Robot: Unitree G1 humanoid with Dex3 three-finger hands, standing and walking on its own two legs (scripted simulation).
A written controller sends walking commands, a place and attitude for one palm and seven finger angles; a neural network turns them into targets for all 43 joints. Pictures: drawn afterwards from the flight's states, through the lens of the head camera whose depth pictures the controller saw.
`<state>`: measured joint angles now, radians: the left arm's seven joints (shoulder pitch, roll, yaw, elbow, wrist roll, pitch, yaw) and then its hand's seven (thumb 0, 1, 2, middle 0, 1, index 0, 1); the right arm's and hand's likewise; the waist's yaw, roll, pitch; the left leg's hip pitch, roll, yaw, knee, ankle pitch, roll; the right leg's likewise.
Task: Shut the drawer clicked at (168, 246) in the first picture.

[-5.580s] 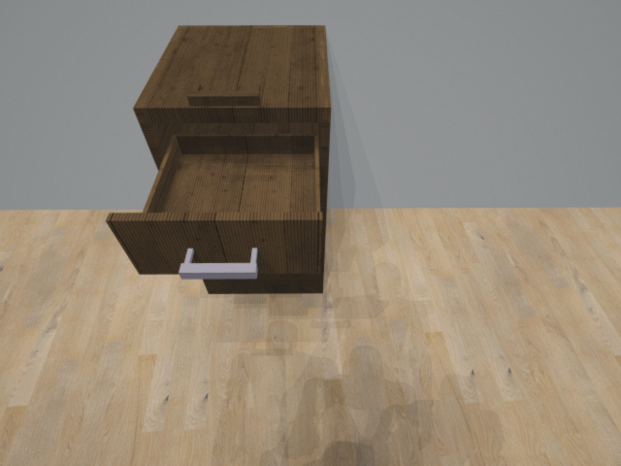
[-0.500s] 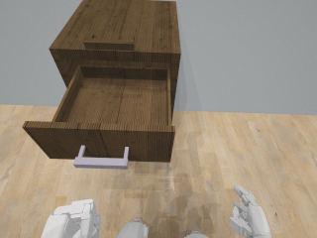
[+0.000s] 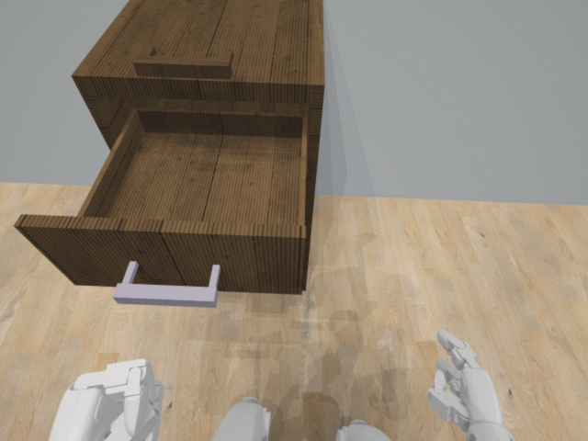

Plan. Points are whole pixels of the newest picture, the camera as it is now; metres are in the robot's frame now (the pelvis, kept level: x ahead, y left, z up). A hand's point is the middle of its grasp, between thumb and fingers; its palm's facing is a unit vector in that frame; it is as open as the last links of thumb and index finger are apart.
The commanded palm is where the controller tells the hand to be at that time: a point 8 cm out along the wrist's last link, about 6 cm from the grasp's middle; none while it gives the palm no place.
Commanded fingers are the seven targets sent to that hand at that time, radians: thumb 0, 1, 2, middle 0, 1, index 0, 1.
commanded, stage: bring the fist close to the handle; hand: left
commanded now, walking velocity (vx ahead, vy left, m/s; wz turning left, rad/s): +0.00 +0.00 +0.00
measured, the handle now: (170, 282) +0.33 +0.21 +0.00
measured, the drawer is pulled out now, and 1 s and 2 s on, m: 0.29 0.29 0.27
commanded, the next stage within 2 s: push the drawer shut in 1.16 s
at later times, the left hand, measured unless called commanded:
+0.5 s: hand (180, 382) +0.19 +0.16 +0.02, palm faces +0.01 -1.00 -0.01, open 3.2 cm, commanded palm +0.17 +0.22 +0.02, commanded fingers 0.00 0.90 0.90 -1.40 -1.60 -1.40 -1.60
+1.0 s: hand (178, 361) +0.22 +0.17 +0.00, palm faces +0.04 -1.00 -0.01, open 3.3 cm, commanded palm +0.20 +0.22 +0.00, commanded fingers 0.00 0.90 0.90 -1.40 -1.60 -1.40 -1.60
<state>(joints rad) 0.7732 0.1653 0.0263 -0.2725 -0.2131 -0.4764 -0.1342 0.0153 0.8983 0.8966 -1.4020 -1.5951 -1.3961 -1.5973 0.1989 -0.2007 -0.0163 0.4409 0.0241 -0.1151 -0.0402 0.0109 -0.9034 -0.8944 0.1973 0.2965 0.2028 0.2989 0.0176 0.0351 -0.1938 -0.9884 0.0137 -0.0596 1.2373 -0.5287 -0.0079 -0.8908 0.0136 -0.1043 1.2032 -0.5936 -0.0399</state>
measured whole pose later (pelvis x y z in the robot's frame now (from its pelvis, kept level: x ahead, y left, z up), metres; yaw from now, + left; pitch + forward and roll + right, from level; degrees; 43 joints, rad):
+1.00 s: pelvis +0.00 +0.02 -0.04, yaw -2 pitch +24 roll -4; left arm 0.48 0.17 0.04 -0.10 -0.18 -0.48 -0.07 0.02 0.90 0.90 -1.40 -1.59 -1.39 -1.60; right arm 0.17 -0.21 0.00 0.49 -0.01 -0.07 -0.01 0.01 -0.90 -0.89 0.20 0.30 0.20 0.30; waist -0.02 0.02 -0.21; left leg -1.23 0.01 -0.04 1.40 -0.58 0.02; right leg -1.13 0.01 -0.08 1.36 -0.64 -0.02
